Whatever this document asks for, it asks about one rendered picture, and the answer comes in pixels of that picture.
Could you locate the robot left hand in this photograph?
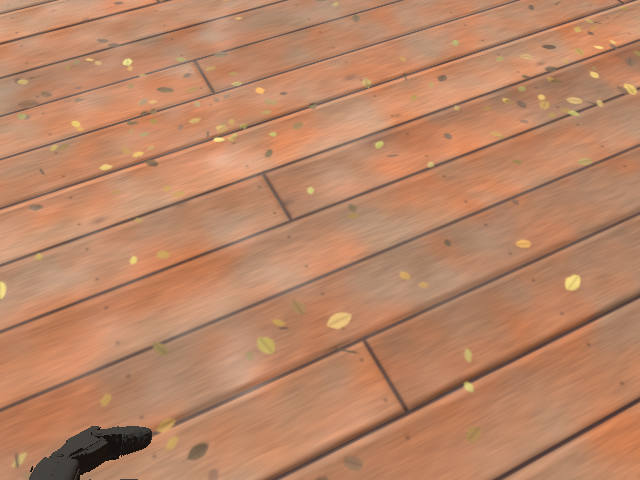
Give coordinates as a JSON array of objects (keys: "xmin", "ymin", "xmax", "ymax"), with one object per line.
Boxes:
[{"xmin": 29, "ymin": 426, "xmax": 152, "ymax": 480}]

